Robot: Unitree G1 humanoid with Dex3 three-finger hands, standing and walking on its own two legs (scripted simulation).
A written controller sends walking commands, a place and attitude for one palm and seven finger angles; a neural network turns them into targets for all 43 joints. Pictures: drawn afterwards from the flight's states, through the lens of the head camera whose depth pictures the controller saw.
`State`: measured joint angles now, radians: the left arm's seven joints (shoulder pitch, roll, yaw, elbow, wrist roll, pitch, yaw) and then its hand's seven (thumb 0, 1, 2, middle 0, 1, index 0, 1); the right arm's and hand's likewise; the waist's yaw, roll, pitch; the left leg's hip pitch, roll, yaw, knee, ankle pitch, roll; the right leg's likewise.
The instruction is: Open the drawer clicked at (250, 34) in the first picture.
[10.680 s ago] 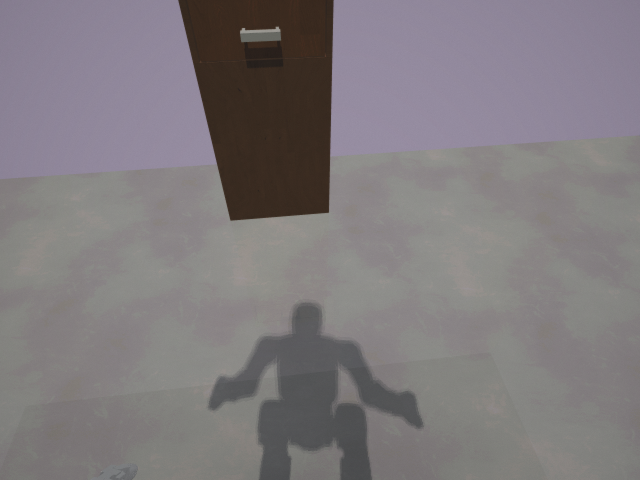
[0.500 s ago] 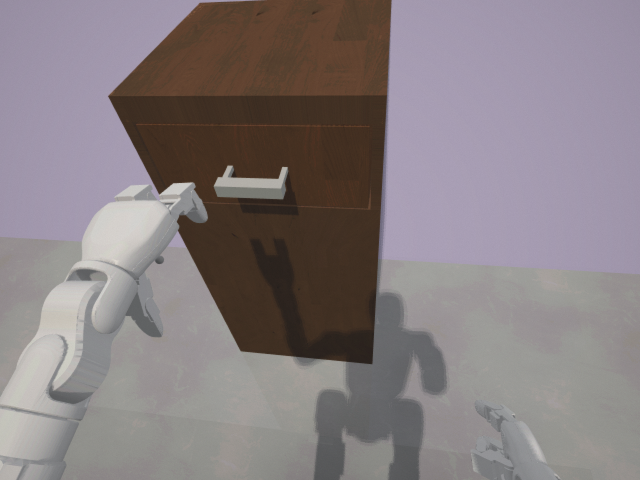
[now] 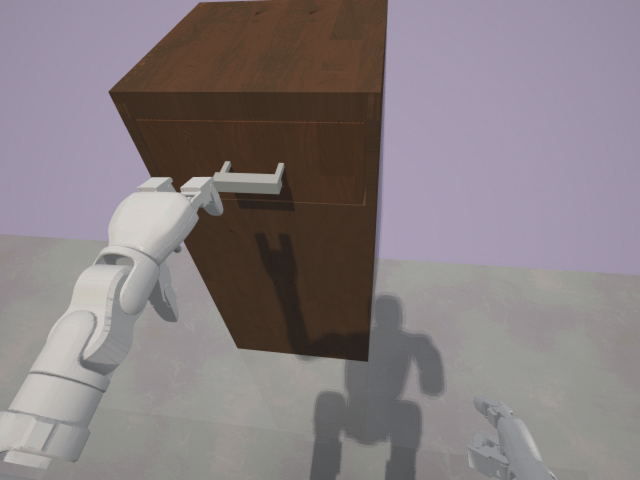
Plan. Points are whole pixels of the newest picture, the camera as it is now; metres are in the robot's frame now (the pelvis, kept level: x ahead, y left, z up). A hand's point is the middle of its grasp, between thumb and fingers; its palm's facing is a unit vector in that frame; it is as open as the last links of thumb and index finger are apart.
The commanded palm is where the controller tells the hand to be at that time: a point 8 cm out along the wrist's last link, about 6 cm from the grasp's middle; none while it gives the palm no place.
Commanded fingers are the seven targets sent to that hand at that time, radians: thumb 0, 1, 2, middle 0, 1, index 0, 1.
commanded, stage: move the hooked fingers above the handle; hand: left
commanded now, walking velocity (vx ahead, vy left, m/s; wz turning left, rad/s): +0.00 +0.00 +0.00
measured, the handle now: (250, 175) +0.59 +0.22 +0.04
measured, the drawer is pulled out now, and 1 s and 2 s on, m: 0.00 0.00 0.00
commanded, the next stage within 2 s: none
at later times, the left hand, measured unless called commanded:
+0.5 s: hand (206, 207) +0.42 +0.21 +0.12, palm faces +0.06 -0.08 -1.00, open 13.9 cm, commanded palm +0.39 +0.23 +0.18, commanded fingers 0.00 -0.50 0.30 -0.30 -1.20 -0.30 -1.20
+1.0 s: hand (226, 182) +0.49 +0.21 +0.11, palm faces +0.03 -0.04 -1.00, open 13.9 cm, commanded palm +0.47 +0.22 +0.16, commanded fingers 0.00 -0.50 0.30 -0.30 -1.20 -0.30 -1.20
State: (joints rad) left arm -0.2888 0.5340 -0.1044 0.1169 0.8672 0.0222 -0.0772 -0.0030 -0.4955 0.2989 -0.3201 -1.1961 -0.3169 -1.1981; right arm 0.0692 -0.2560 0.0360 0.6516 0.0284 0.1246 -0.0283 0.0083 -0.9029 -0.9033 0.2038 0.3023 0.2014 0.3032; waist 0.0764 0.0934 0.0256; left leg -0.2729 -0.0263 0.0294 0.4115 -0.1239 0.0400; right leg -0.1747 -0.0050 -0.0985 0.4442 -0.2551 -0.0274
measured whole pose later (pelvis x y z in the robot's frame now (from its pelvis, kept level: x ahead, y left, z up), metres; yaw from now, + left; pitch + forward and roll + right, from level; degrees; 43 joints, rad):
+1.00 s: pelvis +0.04 +0.00 -0.01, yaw -2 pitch +8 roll +0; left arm -0.70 0.50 -0.10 0.65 0.96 0.00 0.05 0.00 -0.49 0.30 -0.32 -1.20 -0.32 -1.20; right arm 0.20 -0.26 -0.02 0.66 0.03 0.18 -0.04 0.00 -0.90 -0.90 0.20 0.30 0.20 0.30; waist 0.00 0.06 -0.06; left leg -0.46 -0.02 0.06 0.54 -0.23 0.04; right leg -0.36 0.00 -0.07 0.55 -0.34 -0.03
